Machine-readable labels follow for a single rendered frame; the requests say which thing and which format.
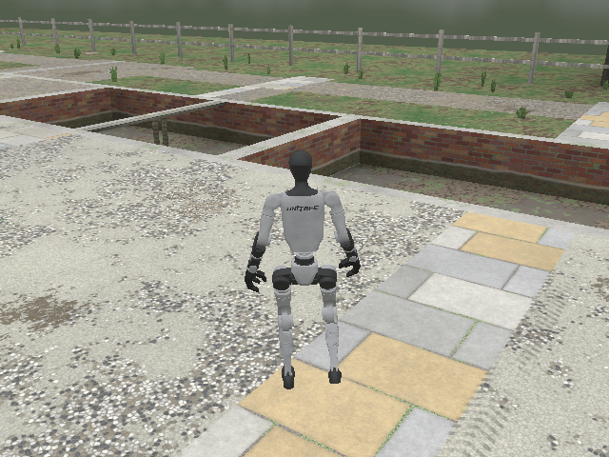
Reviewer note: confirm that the right robot upper arm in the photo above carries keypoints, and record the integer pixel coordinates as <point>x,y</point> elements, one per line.
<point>332,200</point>

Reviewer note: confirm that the robot left forearm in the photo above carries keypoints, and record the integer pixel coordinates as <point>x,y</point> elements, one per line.
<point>256,256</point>

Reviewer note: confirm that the robot right forearm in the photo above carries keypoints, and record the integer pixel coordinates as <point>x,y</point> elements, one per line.
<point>349,248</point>

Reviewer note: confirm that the left robot shin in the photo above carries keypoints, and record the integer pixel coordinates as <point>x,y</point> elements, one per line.
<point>286,345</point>

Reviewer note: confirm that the humanoid robot torso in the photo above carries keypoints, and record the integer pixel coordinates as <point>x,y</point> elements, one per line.
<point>303,223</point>

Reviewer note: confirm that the robot left hand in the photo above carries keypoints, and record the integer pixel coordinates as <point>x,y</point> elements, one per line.
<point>252,277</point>

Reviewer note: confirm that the robot right hand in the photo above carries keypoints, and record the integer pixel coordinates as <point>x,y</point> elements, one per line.
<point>346,263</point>

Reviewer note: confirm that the left robot upper arm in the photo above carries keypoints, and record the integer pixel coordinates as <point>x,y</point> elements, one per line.
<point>272,202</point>

